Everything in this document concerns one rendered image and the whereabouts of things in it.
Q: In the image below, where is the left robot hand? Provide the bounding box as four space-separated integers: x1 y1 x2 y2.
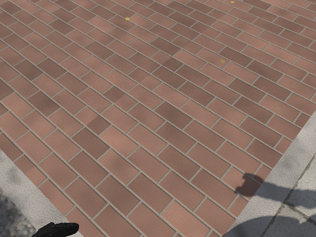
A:
32 222 79 237

